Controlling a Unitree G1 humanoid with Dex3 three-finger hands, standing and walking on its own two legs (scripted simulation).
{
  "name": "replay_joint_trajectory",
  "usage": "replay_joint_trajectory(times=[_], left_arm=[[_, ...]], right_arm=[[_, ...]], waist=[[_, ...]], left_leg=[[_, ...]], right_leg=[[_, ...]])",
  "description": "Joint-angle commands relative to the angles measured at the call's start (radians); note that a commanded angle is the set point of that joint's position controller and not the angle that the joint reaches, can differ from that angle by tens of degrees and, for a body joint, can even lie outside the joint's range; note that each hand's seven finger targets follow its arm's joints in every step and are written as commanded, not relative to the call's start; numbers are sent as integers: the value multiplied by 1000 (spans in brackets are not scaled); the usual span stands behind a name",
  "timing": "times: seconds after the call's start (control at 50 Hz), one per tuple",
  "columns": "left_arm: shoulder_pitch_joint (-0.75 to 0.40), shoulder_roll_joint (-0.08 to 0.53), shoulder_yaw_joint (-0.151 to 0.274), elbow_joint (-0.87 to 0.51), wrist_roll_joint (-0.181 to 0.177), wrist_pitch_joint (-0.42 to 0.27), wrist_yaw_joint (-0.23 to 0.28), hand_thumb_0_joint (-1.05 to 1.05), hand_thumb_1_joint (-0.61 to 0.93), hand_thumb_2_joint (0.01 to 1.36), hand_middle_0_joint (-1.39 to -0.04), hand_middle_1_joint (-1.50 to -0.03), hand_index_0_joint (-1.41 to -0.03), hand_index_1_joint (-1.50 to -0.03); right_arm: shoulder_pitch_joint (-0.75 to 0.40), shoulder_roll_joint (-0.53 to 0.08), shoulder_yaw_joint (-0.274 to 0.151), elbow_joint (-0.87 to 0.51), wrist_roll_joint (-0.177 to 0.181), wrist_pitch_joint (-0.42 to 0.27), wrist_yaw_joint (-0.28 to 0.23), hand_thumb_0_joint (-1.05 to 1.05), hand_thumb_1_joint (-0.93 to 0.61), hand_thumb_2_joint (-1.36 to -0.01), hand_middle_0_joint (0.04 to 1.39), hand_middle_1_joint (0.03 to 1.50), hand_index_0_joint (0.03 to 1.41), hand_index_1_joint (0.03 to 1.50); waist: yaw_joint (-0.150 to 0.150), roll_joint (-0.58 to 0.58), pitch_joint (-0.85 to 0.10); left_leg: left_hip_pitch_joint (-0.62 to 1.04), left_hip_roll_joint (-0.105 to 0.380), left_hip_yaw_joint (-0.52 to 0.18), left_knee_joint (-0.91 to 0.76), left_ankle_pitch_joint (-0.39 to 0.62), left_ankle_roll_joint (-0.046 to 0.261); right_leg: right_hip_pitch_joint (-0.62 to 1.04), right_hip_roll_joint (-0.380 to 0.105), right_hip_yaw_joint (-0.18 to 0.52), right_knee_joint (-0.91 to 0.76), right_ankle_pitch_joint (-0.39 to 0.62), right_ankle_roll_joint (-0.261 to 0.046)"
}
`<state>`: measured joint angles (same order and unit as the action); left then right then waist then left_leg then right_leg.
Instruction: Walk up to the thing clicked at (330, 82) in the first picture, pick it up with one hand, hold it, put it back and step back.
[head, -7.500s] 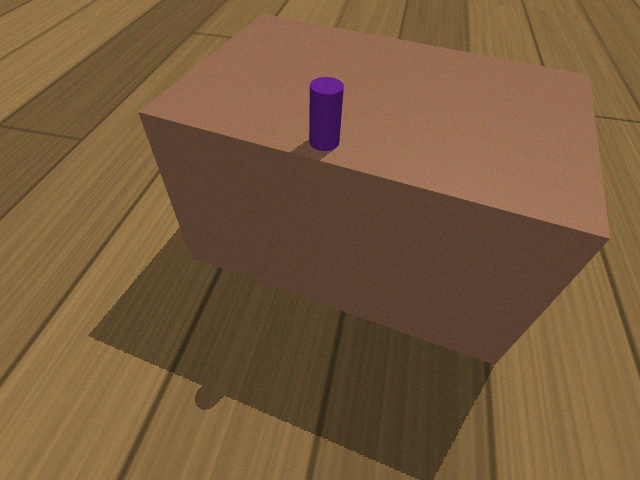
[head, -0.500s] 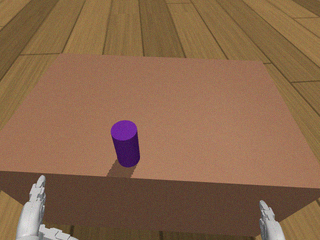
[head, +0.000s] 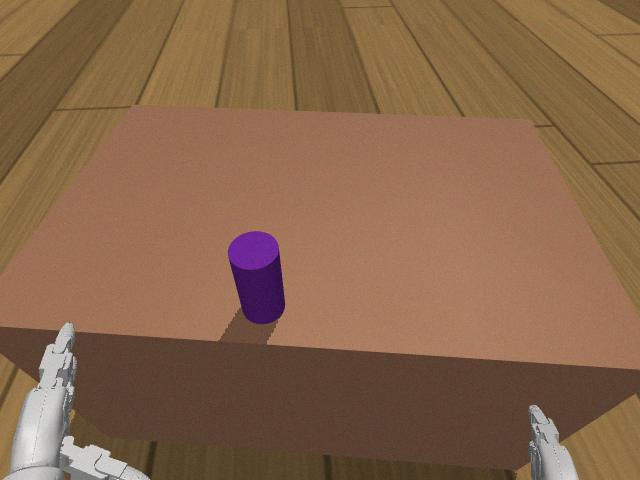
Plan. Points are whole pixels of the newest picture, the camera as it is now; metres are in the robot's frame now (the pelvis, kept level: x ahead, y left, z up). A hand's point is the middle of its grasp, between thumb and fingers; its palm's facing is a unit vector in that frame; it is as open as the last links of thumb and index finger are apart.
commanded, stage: rise first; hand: left
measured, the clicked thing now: (259, 280) +0.43 +0.13 -0.05
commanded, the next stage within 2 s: go down in 0.10 s
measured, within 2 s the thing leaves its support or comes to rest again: neither
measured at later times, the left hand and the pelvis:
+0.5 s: hand (96, 384) +0.21 +0.27 +0.04, palm faces +0.28 -0.92 -0.27, open 17.7 cm; pelvis -0.01 +0.00 -0.01, yaw +1 degrees
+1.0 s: hand (103, 325) +0.28 +0.29 +0.04, palm faces +0.12 -0.99 -0.08, open 17.5 cm; pelvis +0.01 +0.01 -0.01, yaw +0 degrees
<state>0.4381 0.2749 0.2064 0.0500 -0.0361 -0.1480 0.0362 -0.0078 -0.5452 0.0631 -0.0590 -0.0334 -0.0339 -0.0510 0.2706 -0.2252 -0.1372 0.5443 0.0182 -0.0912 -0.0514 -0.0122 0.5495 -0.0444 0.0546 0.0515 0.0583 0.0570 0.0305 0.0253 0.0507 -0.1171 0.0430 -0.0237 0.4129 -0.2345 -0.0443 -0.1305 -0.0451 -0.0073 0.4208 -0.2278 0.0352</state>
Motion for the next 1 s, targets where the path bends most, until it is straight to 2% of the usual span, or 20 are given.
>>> replay_joint_trajectory(times=[0.0, 0.02, 0.08, 0.1, 0.2, 0.22, 0.24, 0.34, 0.36, 0.38, 0.44, 0.48, 0.5, 0.54, 0.58, 0.68, 0.78, 0.9, 0.94, 0.98], left_arm=[[-68, 174, 96, -210, -4, -82, 18, 0, -537, 63, -44, -32, -28, -49], [-61, 159, 77, -207, -5, -85, 14, 0, -542, 65, -45, -29, -27, -49], [-60, 162, 82, -224, -5, -95, 11, 0, -537, 71, -44, -31, -26, -51], [-45, 154, 75, -211, -3, -97, 9, 0, -541, 73, -45, -30, -24, -52], [-29, 174, 101, -230, -4, -118, 10, 0, -590, 0, -62, -59, -77, -43], [-85, 64, 59, -264, -29, -146, -14, 0, -608, 7, -70, -57, -64, -62], [-75, 126, 130, -217, -33, -151, -15, 0, -611, 0, -73, -55, -65, -63], [-210, 211, 179, -163, -20, -177, -42, 0, -607, 0, -74, -44, -69, -47], [-243, 192, 162, -146, -26, -185, -57, 0, -611, 0, -70, -48, -70, -47], [-295, 236, 208, -122, -41, -193, -68, 0, -609, 0, -67, -49, -70, -45], [-420, 234, 214, -53, -94, -219, -132, 0, -611, 0, -71, -52, -71, -51], [-514, 214, 181, 1, -128, -225, -187, 0, -611, 10, -68, -57, -70, -57], [-529, 259, 209, 39, -139, -223, -211, 0, -611, 10, -68, -52, -68, -53], [-539, 284, 208, 113, -151, -215, -261, 0, -603, 18, -63, -46, -64, -47], [-588, 350, 251, 145, -171, -208, -302, 0, -558, 19, -57, -41, -62, -38], [-546, 344, 288, 249, -223, -181, -372, 0, -536, 14, -45, -35, -51, -29], [-540, 349, 297, 244, -235, -169, -402, 0, -516, 1, -38, -19, -44, -12], [-674, 345, 278, 175, -231, -191, -409, 0, -510, 9, -39, -19, -41, -15], [-681, 384, 298, 199, -224, -196, -414, 0, -527, 13, -40, -22, -43, -18], [-723, 395, 300, 214, -224, -202, -428, 0, -553, 20, -43, -30, -45, -28]], right_arm=[[-68, -133, -55, -111, -4, -61, -8, 0, 576, -48, 51, 54, 51, 54], [-92, -166, -78, -140, -1, -70, -10, 0, 575, -49, 51, 54, 51, 54], [-90, -105, -31, -106, 1, -71, -2, 0, 581, -51, 51, 54, 51, 54], [-78, -154, -79, -116, -2, -76, -8, 0, 581, -51, 51, 54, 51, 54], [-110, -135, -54, -127, 0, -80, -2, 0, 524, -46, 51, 51, 50, 51], [-125, -78, 3, -119, -11, -82, 16, 0, 528, -50, 50, 50, 50, 50], [-131, -145, -61, -92, -15, -82, 11, 0, 520, -52, 50, 50, 50, 50], [-120, -173, -88, -29, -20, -72, 7, 0, 531, -47, 50, 50, 50, 50], [-136, -148, -69, -3, -19, -72, 8, 0, 533, -46, 50, 50, 50, 50], [-151, -179, -90, -25, -18, -76, 4, 0, 535, -45, 50, 50, 50, 50], [-185, -149, -59, 23, -11, -83, -4, 0, 537, -46, 50, 50, 50, 50], [-212, -120, -26, 29, -3, -93, -8, 0, 548, -45, 50, 50, 50, 50], [-201, -157, -48, 20, 0, -96, -16, 0, 550, -45, 50, 50, 50, 50], [-197, -151, -38, 56, 3, -88, -24, 0, 556, -44, 50, 50, 50, 50], [-198, -179, -42, 22, 5, -87, -31, 0, 561, -44, 50, 50, 50, 50], [-156, -144, 7, 2, 11, -73, -29, 0, 553, -46, 50, 50, 50, 50], [-185, -151, 16, -83, 13, -67, -21, 0, 544, -48, 50, 50, 50, 50], [-133, -150, 9, -67, 4, -68, -32, 0, 540, -49, 50, 50, 50, 50], [-102, -180, -20, -57, 0, -71, -38, 0, 542, -49, 50, 50, 50, 50], [-57, -159, 1, -36, -2, -69, -39, 0, 545, -49, 50, 50, 50, 50]], waist=[[-1, 8, -56], [-13, -1, -52], [3, 14, -49], [-11, -30, -65], [15, -25, -75], [5, -23, -95], [7, -33, -102], [-23, -7, -97], [-29, -5, -99], [-36, -25, -119], [-43, -29, -151], [-57, -27, -159], [-64, -20, -185], [-58, 21, -198], [-45, 22, -253], [-9, 33, -267], [2, 36, -272], [-32, 59, -293], [-41, 64, -309], [-51, 59, -314]], left_leg=[[-23, -46, 73, -70, 101, 44], [-16, -48, 74, -69, 94, 44], [-23, -52, 76, -68, 97, 45], [-14, -46, 71, -66, 93, 47], [-29, -47, 67, -68, 98, 45], [-72, -55, 67, -16, 75, 43], [-75, -55, 68, -11, 70, 43], [-112, -53, 61, 12, 2, 44], [-113, -51, 56, 14, -3, 44], [-119, -52, 54, 26, 1, 46], [-127, -51, 44, 44, -18, 49], [-139, -51, 39, 53, -27, 52], [-131, -52, 38, 56, -20, 52], [-129, -54, 39, 56, 5, 50], [-117, -53, 35, 65, 67, 47], [-132, -39, 33, 73, 205, 29], [-142, -34, 37, 80, 243, 22], [-101, -24, 31, 96, 258, 21], [-93, -27, 32, 106, 260, 22], [-91, -29, 31, 115, 254, 26]], right_leg=[[-3, 36, -68, -75, 89, -33], [-14, 37, -66, -74, 84, -31], [-21, 34, -67, -75, 82, -31], [-14, 38, -69, -73, 81, -28], [7, 38, -72, -71, 77, -32], [-25, 36, -58, -46, 57, -24], [-30, 36, -55, -39, 50, -24], [-88, 30, -46, -16, 4, -24], [-97, 32, -49, -7, 2, -24], [-98, 30, -48, -1, 11, -20], [-119, 25, -43, 17, 0, -20], [-135, 23, -40, 27, -1, -20], [-132, 23, -37, 30, 10, -20], [-134, 20, -35, 38, 32, -26], [-97, 24, -38, 45, 82, -28], [-74, 37, -50, 72, 178, -40], [-71, 40, -46, 78, 197, -44], [-108, 44, -40, 98, 204, -41], [-112, 43, -37, 102, 211, -39], [-120, 41, -36, 102, 215, -38]])
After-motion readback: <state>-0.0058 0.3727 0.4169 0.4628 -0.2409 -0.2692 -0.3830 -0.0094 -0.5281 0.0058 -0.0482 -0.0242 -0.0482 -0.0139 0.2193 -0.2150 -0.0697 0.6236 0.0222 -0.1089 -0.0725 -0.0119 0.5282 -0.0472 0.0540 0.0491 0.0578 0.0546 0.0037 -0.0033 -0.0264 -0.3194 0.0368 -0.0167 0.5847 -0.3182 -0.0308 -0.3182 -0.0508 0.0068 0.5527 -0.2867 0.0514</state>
